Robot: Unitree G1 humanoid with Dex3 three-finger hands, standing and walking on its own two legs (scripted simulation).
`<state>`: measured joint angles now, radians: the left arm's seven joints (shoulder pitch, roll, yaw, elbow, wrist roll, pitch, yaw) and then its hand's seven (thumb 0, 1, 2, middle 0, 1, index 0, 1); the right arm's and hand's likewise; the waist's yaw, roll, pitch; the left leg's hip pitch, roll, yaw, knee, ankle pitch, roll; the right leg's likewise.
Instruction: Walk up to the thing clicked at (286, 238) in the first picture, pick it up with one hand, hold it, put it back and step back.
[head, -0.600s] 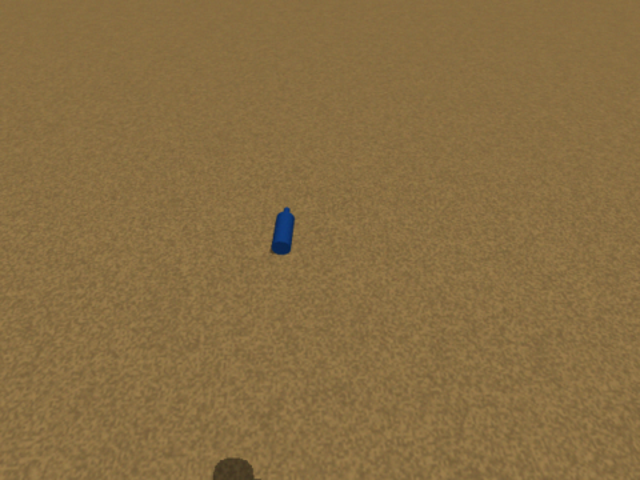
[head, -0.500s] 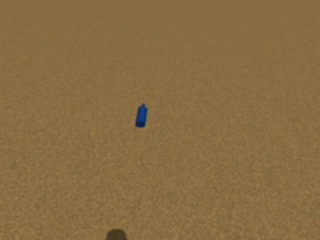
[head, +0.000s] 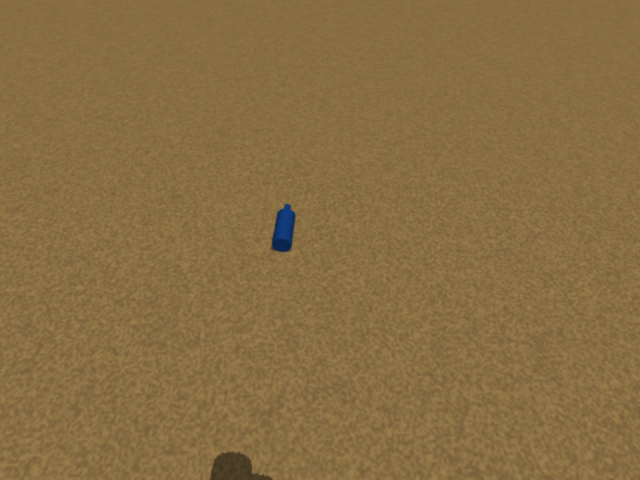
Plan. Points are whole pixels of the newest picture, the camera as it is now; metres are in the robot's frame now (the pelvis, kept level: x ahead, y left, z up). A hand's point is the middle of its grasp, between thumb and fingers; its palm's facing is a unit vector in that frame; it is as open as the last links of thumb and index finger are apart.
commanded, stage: stand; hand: left
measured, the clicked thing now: (284, 224) +1.26 +0.14 -0.74
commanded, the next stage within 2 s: walk up in 0.52 s
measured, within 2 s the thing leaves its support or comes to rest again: neither
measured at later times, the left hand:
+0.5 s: hand out of the picture +0.08 +0.26 -0.16, palm faces -0.02 -0.94 -0.34, open 7.4 cm
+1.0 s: hand (49, 397) +0.28 +0.42 -0.13, palm faces -0.36 -0.78 -0.51, open 7.4 cm
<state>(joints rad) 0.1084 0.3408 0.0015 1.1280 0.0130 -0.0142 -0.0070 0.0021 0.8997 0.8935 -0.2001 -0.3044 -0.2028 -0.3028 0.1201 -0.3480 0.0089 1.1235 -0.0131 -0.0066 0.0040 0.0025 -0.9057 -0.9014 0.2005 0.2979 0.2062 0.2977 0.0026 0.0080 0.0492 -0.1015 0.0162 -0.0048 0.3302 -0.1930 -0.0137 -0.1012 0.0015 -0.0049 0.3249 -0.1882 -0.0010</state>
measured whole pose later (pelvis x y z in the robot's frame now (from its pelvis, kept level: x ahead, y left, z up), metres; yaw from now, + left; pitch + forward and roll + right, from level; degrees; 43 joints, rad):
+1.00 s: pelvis +0.11 +0.13 -0.01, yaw -21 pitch +0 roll -1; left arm 0.27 0.50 0.07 1.00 -0.01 -0.04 0.01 0.01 0.90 0.89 -0.20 -0.30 -0.20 -0.30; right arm 0.26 -0.43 -0.08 0.83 -0.07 0.02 0.12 0.00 -0.91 -0.90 0.20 0.30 0.20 0.30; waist -0.07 0.03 0.04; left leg -0.21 0.02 0.02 0.50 -0.29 0.04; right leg -0.51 -0.03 -0.04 1.02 -0.41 -0.01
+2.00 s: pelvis +0.60 +0.26 -0.05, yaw -57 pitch +0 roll -2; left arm 0.37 0.46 0.07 0.78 0.02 -0.06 0.10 0.00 0.89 0.89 -0.21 -0.31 -0.21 -0.30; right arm 0.33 -0.44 -0.11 0.65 -0.09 0.09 0.07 0.01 -0.90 -0.90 0.20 0.30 0.21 0.30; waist -0.09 0.12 0.11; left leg -0.45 0.01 0.18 0.98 -0.47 0.02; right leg -0.46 -0.01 -0.13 0.75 -0.30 -0.06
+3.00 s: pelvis +1.04 +0.56 -0.08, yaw -81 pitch -3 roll -2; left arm 0.28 0.49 0.09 0.80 0.03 -0.02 0.13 0.00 0.89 0.89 -0.21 -0.31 -0.21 -0.30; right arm 0.20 -0.47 -0.11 0.66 -0.05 0.11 0.06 0.00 -0.91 -0.90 0.20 0.30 0.20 0.30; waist 0.01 0.10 0.17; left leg -0.49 0.08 0.00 1.11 -0.57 -0.02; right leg -0.71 -0.01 0.21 1.20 -0.48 -0.02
